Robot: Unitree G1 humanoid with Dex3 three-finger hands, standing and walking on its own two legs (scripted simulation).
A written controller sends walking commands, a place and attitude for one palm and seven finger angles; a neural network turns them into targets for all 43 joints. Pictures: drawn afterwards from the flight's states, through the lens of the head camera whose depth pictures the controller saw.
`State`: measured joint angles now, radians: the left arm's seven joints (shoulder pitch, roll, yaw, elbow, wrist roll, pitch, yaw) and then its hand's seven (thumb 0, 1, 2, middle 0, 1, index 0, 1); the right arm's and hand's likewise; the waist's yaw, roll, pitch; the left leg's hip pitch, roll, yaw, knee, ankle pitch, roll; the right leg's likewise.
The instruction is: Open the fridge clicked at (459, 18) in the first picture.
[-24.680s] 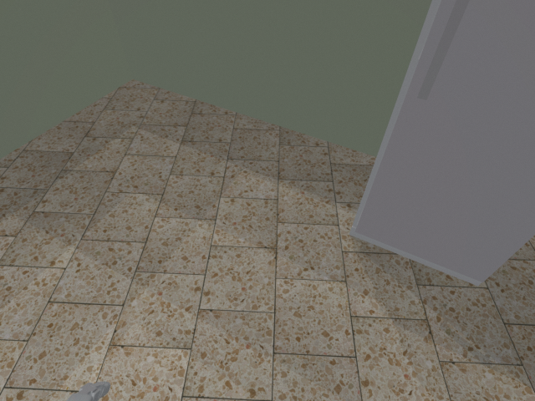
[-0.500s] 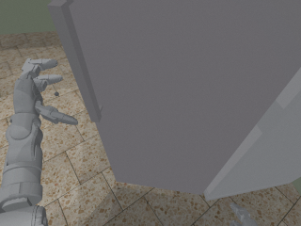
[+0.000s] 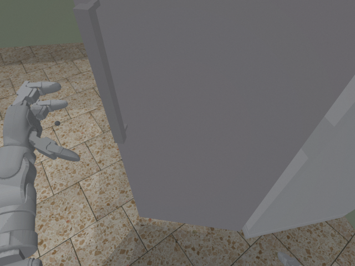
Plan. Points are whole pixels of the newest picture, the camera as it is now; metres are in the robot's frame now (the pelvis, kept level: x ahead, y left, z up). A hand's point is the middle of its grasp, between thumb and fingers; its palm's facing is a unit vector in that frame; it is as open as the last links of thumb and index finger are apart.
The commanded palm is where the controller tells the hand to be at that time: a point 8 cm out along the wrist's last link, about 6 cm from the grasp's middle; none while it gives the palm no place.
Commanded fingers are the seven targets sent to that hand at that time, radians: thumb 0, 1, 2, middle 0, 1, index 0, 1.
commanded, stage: slip the hand off the handle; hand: left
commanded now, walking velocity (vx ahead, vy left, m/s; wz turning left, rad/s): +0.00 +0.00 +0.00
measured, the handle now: (110, 85) +0.44 +0.18 +0.19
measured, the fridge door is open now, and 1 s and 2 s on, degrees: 71 71 71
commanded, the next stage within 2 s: draw the hand back to the body in 0.64 s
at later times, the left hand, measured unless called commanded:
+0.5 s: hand (47, 153) +0.28 +0.27 +0.15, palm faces +0.27 -0.95 -0.16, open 14.7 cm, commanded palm +0.23 +0.30 +0.17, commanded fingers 0.00 -0.55 0.20 -0.25 -1.15 -0.25 -1.15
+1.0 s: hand (44, 155) +0.26 +0.25 +0.17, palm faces +0.17 -0.98 -0.06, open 14.7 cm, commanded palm +0.21 +0.30 +0.17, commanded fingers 0.00 -0.55 0.20 -0.25 -1.15 -0.25 -1.15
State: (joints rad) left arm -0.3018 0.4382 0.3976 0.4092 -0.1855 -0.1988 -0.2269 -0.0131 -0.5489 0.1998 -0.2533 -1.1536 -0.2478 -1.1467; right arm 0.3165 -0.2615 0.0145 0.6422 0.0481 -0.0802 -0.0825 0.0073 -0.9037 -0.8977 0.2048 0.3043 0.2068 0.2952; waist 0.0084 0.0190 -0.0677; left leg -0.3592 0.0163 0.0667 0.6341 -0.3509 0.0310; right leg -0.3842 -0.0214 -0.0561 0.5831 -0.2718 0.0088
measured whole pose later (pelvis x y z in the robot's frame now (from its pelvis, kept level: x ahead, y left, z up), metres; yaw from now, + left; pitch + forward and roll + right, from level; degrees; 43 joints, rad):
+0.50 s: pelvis -0.01 -0.02 +0.00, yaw +1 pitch +1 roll -1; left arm -0.08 0.41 0.40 0.19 -0.23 -0.15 -0.23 -0.01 -0.55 0.20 -0.26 -1.15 -0.25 -1.15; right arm 0.22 -0.25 0.05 0.62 0.05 -0.16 -0.11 0.01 -0.90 -0.90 0.21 0.30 0.21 0.30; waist 0.05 0.02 -0.04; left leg -0.31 0.03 0.04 0.61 -0.33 0.00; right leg -0.33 -0.01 -0.08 0.58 -0.27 -0.02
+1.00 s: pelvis +0.01 -0.02 +0.01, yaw +1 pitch -1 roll -1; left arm 0.04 0.41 0.45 -0.01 -0.36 0.18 -0.32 -0.01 -0.55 0.20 -0.25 -1.15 -0.25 -1.15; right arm 0.24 -0.26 0.06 0.60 0.08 -0.21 -0.12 0.01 -0.90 -0.90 0.20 0.30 0.21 0.30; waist 0.05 0.05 -0.07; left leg -0.20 0.03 0.04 0.55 -0.33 0.00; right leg -0.23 -0.01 -0.08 0.53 -0.28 -0.02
